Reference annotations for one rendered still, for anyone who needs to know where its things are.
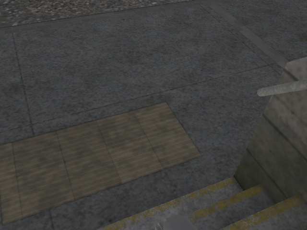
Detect stairs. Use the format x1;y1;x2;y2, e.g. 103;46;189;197
96;176;307;230

